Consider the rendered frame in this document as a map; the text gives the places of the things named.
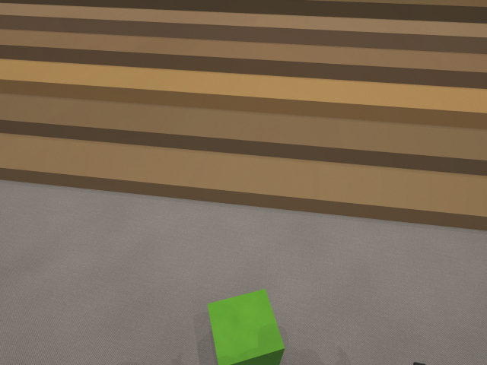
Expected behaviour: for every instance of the carton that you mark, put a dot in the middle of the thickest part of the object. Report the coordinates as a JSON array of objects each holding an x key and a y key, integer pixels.
[{"x": 245, "y": 331}]

